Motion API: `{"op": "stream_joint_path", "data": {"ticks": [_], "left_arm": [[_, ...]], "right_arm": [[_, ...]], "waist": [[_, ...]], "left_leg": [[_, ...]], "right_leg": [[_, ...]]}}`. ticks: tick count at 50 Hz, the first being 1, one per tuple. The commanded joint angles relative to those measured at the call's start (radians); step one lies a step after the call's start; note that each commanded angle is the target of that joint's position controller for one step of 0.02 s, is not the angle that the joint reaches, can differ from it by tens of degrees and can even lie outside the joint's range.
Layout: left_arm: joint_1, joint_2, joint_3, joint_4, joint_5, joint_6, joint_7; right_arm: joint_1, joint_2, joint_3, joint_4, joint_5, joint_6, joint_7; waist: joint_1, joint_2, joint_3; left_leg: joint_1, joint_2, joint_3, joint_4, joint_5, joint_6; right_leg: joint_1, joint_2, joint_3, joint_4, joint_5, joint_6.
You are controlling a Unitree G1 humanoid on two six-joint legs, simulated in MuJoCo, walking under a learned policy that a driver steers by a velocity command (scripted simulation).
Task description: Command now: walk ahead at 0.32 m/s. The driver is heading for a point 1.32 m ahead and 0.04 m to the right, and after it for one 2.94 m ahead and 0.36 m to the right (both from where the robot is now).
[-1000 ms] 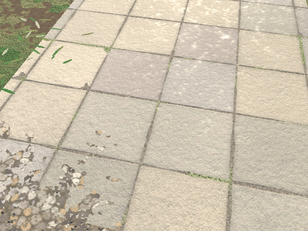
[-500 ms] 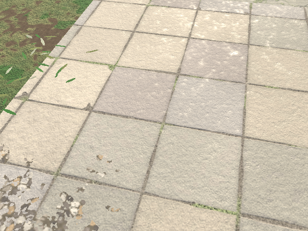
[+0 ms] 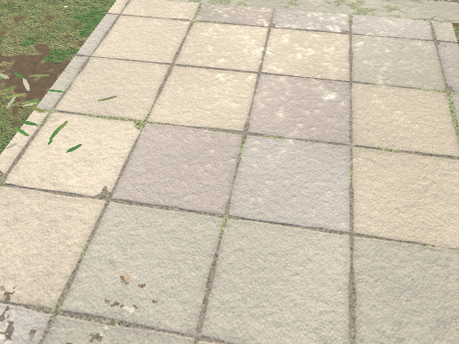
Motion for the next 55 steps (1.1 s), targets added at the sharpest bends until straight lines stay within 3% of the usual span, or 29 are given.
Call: {"op": "stream_joint_path", "data": {"ticks": [1, 5, 6, 7, 8, 9, 10, 11, 14, 16, 20, 26, 29, 30, 31, 32, 33, 34, 35, 36, 37, 38, 39, 41, 43, 46, 49, 53, 55], "left_arm": [[0.119, 0.081, 0.027, 0.009, 0.001, -0.008, -0.001], [0.163, 0.065, 0.034, 0.043, -0.003, -0.018, -0.008], [0.205, 0.062, 0.035, 0.065, 0.001, -0.018, -0.009], [0.274, 0.065, 0.037, 0.092, 0.006, -0.019, -0.009], [0.362, 0.095, 0.043, 0.112, 0.007, -0.027, -0.008], [0.305, 0.197, 0.063, 0.083, 0.004, -0.034, -0.011], [0.231, 0.205, 0.066, 0.056, 0.018, -0.053, -0.010], [0.158, 0.170, 0.058, 0.027, 0.010, -0.071, -0.012], [0.163, 0.124, 0.044, 0.020, -0.007, -0.081, -0.027], [0.230, 0.100, 0.035, 0.041, -0.003, -0.079, -0.028], [0.281, 0.113, 0.030, 0.044, 0.003, -0.067, -0.021], [0.331, 0.141, 0.039, 0.060, -0.010, -0.052, -0.019], [0.314, 0.158, 0.053, 0.068, -0.021, -0.041, -0.018], [0.292, 0.169, 0.058, 0.065, -0.022, -0.037, -0.018], [0.261, 0.168, 0.059, 0.057, -0.022, -0.034, -0.018], [0.234, 0.149, 0.053, 0.042, -0.015, -0.034, -0.019], [0.227, 0.102, 0.034, 0.003, 0.011, -0.041, -0.022], [0.326, -0.033, 0.000, 0.000, -0.010, -0.069, -0.033], [0.247, 0.076, 0.027, 0.003, -0.040, -0.093, -0.035], [0.155, 0.123, 0.039, -0.027, -0.049, -0.103, -0.035], [0.116, 0.124, 0.043, -0.032, -0.040, -0.100, -0.026], [0.099, 0.112, 0.052, -0.036, -0.025, -0.091, -0.018], [0.120, 0.089, 0.053, -0.036, -0.022, -0.077, -0.018], [0.125, 0.060, 0.055, -0.043, -0.025, -0.057, -0.018], [0.054, 0.070, 0.058, -0.077, -0.017, -0.047, -0.019], [-0.078, 0.071, 0.053, -0.128, -0.007, -0.049, -0.028], [-0.204, 0.056, 0.039, -0.163, -0.011, -0.054, -0.043], [-0.330, 0.062, 0.028, -0.208, -0.021, -0.059, -0.066], [-0.363, 0.073, 0.027, -0.231, -0.023, -0.064, -0.080]], "right_arm": [[-0.067, -0.169, -0.043, -0.081, 0.016, -0.016, -0.017], [-0.073, -0.171, -0.047, -0.090, 0.038, 0.006, -0.023], [-0.086, -0.160, -0.045, -0.098, 0.042, 0.012, -0.023], [-0.121, -0.128, -0.037, -0.118, 0.041, 0.013, -0.021], [-0.146, -0.054, -0.020, -0.139, 0.035, 0.014, -0.014], [-0.128, -0.040, -0.019, -0.153, 0.030, -0.001, -0.005], [-0.113, -0.085, -0.026, -0.145, 0.024, -0.018, 0.001], [-0.084, -0.113, -0.034, -0.128, 0.021, -0.024, 0.007], [-0.108, -0.110, -0.044, -0.101, -0.002, -0.024, 0.005], [-0.138, -0.075, -0.040, -0.101, 0.002, -0.020, 0.007], [-0.244, -0.043, -0.032, -0.130, 0.015, -0.019, 0.009], [-0.368, -0.035, -0.018, -0.169, 0.031, -0.030, 0.036], [-0.353, -0.057, -0.021, -0.179, 0.030, -0.038, 0.048], [-0.298, -0.079, -0.031, -0.168, 0.027, -0.041, 0.048], [-0.174, -0.108, -0.050, -0.131, 0.025, -0.042, 0.044], [0.026, -0.166, -0.080, -0.069, 0.031, -0.042, 0.035], [0.224, -0.265, -0.104, -0.031, 0.016, -0.034, 0.021], [0.246, -0.287, -0.098, -0.018, 0.005, -0.032, 0.034], [0.178, -0.190, -0.073, -0.027, 0.006, -0.037, 0.037], [0.087, -0.134, -0.056, -0.045, 0.010, -0.041, 0.038], [0.002, -0.103, -0.044, -0.063, 0.007, -0.042, 0.043], [-0.037, -0.075, -0.037, -0.065, 0.000, -0.044, 0.047], [-0.036, -0.052, -0.030, -0.051, -0.009, -0.046, 0.048], [-0.001, -0.056, -0.029, -0.023, -0.008, -0.049, 0.040], [0.033, -0.090, -0.034, -0.005, -0.008, -0.052, 0.027], [0.078, -0.108, -0.034, 0.008, -0.007, -0.043, 0.008], [0.124, -0.124, -0.034, 0.017, 0.000, -0.040, 0.001], [0.210, -0.136, -0.039, 0.052, 0.012, -0.029, -0.002], [0.225, -0.143, -0.045, 0.063, 0.013, -0.018, -0.006]], "waist": [[0.056, 0.107, -0.030], [0.098, 0.089, -0.016], [0.118, 0.076, -0.004], [0.142, 0.028, 0.020], [0.147, -0.170, 0.007], [0.096, -0.293, 0.076], [0.058, -0.233, 0.120], [0.018, -0.177, 0.121], [0.021, -0.095, 0.065], [0.039, -0.103, 0.058], [0.080, -0.124, 0.086], [0.126, -0.146, 0.150], [0.091, -0.162, 0.159], [0.052, -0.170, 0.130], [-0.017, -0.163, 0.060], [-0.105, -0.126, -0.070], [-0.157, 0.081, -0.256], [-0.090, 0.348, -0.389], [-0.101, 0.224, -0.279], [-0.077, 0.163, -0.152], [-0.038, 0.058, -0.097], [-0.010, 0.044, -0.047], [0.016, 0.073, -0.036], [0.038, 0.080, -0.006], [0.040, 0.057, 0.033], [0.016, 0.037, 0.066], [-0.021, 0.040, 0.090], [-0.060, 0.037, 0.125], [-0.057, 0.042, 0.126]], "left_leg": [[-0.094, 0.298, -0.321, -0.273, -0.494, 0.139], [-0.133, 0.272, -0.274, -0.228, -0.569, 0.098], [-0.168, 0.240, -0.242, -0.187, -0.584, 0.068], [-0.236, 0.187, -0.188, -0.078, -0.555, 0.026], [-0.383, 0.096, -0.082, 0.262, -0.479, -0.017], [-0.577, 0.049, -0.037, 0.454, -0.349, -0.021], [-0.615, 0.089, -0.120, 0.562, -0.295, -0.001], [-0.629, 0.112, -0.144, 0.603, -0.206, -0.006], [-0.573, 0.139, -0.100, 0.626, -0.065, -0.044], [-0.556, 0.146, -0.072, 0.618, 0.004, -0.064], [-0.501, 0.151, -0.038, 0.473, 0.082, -0.087], [-0.394, 0.133, 0.004, 0.267, 0.044, -0.082], [-0.305, 0.123, 0.006, 0.195, -0.053, -0.040], [-0.214, 0.101, 0.022, 0.180, -0.083, -0.021], [-0.048, 0.067, 0.045, 0.168, -0.081, 0.000], [0.225, 0.080, 0.020, 0.179, -0.062, 0.036], [0.561, 0.319, -0.268, 0.192, -0.072, 0.097], [0.774, 0.494, -0.736, -0.005, -0.299, 0.237], [0.669, 0.460, -0.710, -0.050, -0.323, 0.196], [0.530, 0.426, -0.541, -0.046, -0.222, 0.151], [0.377, 0.385, -0.419, -0.065, -0.103, 0.125], [0.266, 0.340, -0.327, -0.093, -0.032, 0.114], [0.207, 0.310, -0.268, -0.118, 0.008, 0.106], [0.156, 0.292, -0.213, -0.152, 0.092, 0.117], [0.148, 0.300, -0.186, -0.176, 0.159, 0.131], [0.173, 0.290, -0.149, -0.192, 0.187, 0.122], [0.178, 0.262, -0.101, -0.213, 0.157, 0.096], [0.311, 0.302, -0.100, -0.184, 0.122, 0.092], [0.389, 0.334, -0.106, -0.141, 0.170, 0.085]], "right_leg": [[0.124, 0.001, -0.035, -0.075, 0.050, -0.026], [0.246, 0.034, -0.097, -0.312, 0.104, -0.067], [0.302, 0.049, -0.115, -0.388, 0.103, -0.084], [0.363, 0.023, -0.076, -0.488, 0.059, -0.109], [0.460, -0.166, 0.194, -0.615, -0.111, -0.152], [0.437, -0.330, 0.496, -0.752, -0.343, -0.220], [0.371, -0.358, 0.565, -0.789, -0.404, -0.241], [0.373, -0.320, 0.499, -0.785, -0.314, -0.212], [0.382, -0.232, 0.287, -0.774, -0.042, -0.152], [0.385, -0.200, 0.203, -0.769, 0.088, -0.153], [0.377, -0.174, 0.115, -0.774, 0.212, -0.151], [0.425, -0.200, 0.064, -0.739, 0.278, -0.159], [0.463, -0.238, 0.067, -0.681, 0.365, -0.149], [0.462, -0.240, 0.057, -0.620, 0.503, -0.141], [0.441, -0.212, 0.020, -0.489, 0.709, -0.123], [0.342, -0.159, -0.026, -0.266, 0.791, -0.092], [0.086, -0.082, -0.076, 0.114, 0.447, -0.052], [-0.236, 0.091, 0.020, 0.396, -0.156, -0.014], [-0.336, 0.033, 0.111, 0.522, -0.127, -0.035], [-0.372, -0.018, 0.077, 0.530, -0.032, -0.058], [-0.309, -0.068, 0.054, 0.486, 0.069, -0.060], [-0.264, -0.094, 0.046, 0.427, 0.129, -0.058], [-0.208, -0.113, 0.049, 0.394, 0.166, -0.062], [-0.193, -0.118, 0.035, 0.343, 0.183, -0.058], [-0.257, -0.123, 0.027, 0.266, 0.241, -0.038], [-0.321, -0.116, 0.018, 0.072, 0.381, -0.017], [-0.265, -0.075, -0.022, -0.134, 0.507, -0.022], [-0.284, -0.047, -0.031, -0.268, 0.499, -0.037], [-0.291, -0.038, -0.030, -0.305, 0.439, -0.057]]}}
Velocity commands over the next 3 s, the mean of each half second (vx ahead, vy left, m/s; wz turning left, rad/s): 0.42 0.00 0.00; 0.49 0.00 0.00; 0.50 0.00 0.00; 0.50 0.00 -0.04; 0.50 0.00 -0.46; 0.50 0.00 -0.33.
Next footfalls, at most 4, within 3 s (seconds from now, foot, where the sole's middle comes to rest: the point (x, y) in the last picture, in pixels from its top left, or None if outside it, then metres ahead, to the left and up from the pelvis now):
0.16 right None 0.06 -0.13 -0.78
0.64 left None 0.35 0.14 -0.78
1.20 right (265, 288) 0.70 -0.08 -0.78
1.76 left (189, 213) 0.99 0.17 -0.78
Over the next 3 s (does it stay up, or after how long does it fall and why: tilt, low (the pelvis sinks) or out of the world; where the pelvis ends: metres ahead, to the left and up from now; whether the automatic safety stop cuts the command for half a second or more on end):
stays up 1.53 -0.02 0.00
